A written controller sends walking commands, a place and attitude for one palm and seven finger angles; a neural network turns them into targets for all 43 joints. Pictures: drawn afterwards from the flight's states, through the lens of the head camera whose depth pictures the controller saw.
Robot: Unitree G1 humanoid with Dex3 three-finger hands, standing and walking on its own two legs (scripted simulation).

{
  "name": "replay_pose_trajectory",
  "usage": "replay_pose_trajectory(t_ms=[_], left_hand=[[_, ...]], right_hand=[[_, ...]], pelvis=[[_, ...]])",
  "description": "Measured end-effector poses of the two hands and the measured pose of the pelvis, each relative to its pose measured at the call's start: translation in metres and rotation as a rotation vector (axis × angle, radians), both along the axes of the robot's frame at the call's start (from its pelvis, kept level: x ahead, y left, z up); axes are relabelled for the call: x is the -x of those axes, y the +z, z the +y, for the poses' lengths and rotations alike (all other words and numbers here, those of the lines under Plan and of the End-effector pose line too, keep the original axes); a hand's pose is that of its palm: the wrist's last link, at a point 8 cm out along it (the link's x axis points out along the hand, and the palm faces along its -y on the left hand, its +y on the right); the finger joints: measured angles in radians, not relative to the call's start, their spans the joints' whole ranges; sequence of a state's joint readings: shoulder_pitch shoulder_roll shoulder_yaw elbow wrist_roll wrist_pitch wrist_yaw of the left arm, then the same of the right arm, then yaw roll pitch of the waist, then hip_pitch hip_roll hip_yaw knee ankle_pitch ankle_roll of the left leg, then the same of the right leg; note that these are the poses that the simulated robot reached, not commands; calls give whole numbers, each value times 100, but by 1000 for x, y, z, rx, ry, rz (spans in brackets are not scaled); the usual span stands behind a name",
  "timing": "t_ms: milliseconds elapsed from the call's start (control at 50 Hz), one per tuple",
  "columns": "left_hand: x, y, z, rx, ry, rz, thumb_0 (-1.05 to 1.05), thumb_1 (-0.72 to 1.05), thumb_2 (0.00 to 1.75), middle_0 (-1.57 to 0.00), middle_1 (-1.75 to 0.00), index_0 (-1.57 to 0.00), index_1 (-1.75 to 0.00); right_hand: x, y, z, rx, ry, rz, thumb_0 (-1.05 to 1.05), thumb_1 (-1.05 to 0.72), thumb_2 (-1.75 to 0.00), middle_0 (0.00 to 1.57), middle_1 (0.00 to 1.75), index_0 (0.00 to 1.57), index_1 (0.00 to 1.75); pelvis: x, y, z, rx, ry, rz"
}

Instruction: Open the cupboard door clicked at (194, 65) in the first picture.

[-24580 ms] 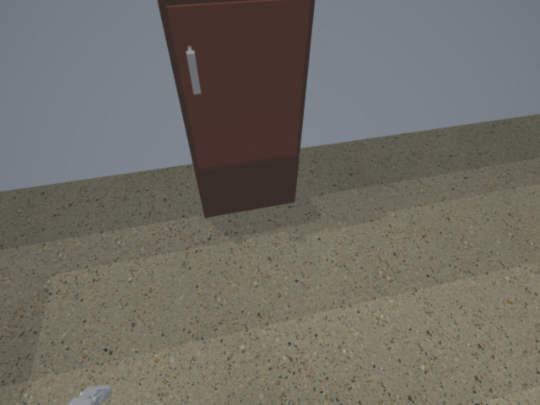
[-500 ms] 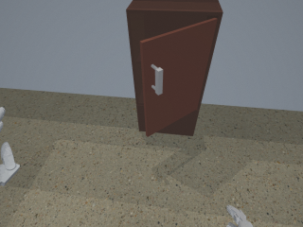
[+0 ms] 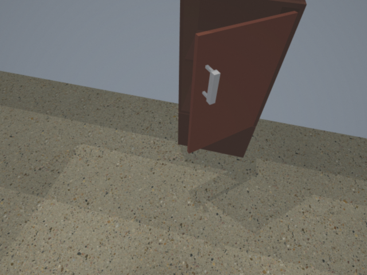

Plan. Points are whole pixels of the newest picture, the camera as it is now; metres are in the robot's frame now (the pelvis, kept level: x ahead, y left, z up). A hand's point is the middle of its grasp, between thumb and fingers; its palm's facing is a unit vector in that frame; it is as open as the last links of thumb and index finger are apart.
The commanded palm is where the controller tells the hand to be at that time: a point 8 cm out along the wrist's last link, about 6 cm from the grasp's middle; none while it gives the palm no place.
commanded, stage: let the arm hang, fingers relaxed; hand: left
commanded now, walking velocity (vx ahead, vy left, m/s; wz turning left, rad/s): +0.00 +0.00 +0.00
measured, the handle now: (209, 84) +0.71 -0.05 +0.00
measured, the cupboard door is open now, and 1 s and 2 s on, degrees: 42 42 42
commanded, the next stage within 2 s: look to check the result in 0.70 s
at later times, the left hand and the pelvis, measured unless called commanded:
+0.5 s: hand out of the picture +0.03 +0.22 -0.16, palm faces +0.00 -0.97 -0.26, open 7.3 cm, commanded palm none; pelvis +0.01 +0.02 +0.01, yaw -1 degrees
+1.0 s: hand out of the picture +0.07 +0.24 -0.15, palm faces -0.01 -0.96 -0.29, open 7.3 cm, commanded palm none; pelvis +0.02 +0.02 +0.01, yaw -1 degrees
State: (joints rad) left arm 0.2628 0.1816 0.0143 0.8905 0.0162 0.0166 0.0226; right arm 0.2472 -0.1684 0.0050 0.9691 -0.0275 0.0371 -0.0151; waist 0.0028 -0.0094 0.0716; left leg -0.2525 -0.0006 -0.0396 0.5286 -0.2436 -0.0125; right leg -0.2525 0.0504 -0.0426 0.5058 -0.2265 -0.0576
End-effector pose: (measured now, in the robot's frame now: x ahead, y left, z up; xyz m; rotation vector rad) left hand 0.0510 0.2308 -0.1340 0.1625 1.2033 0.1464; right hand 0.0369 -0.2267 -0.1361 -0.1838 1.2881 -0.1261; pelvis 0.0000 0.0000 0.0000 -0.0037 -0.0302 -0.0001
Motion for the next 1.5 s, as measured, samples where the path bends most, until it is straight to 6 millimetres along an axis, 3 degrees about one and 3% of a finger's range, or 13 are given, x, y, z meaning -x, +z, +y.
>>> replay_pose_trajectory(t_ms=[160,340,680,1160,1500], left_hand=[[43,10,33,-68,23,158,-1,94,90,-20,-30,-21,-30],[44,12,45,-83,30,182,0,91,90,-20,-30,-20,-30],[0,8,33,-41,-9,111,0,91,90,-20,-30,-21,-30],[-29,20,61,-113,-21,97,0,91,90,-20,-30,-21,-30],[-61,20,63,-124,-55,68,0,91,90,-20,-30,-21,-30]], right_hand=[[42,-5,9,-20,-39,110,0,-92,-90,20,30,20,30],[57,-7,15,-22,-56,155,0,-91,-90,20,30,20,30],[13,-3,15,-7,-43,69,0,-91,-90,20,30,20,30],[-30,8,-20,65,-16,34,0,-91,-90,20,30,20,30],[-52,14,-31,96,-30,-11,0,-91,-90,20,30,20,30]], pelvis=[[2,7,10,-1,-10,12],[-1,9,19,-7,-16,8],[-12,10,23,-10,-18,5],[-28,13,20,-8,-17,10],[-36,12,18,-7,-52,20]])
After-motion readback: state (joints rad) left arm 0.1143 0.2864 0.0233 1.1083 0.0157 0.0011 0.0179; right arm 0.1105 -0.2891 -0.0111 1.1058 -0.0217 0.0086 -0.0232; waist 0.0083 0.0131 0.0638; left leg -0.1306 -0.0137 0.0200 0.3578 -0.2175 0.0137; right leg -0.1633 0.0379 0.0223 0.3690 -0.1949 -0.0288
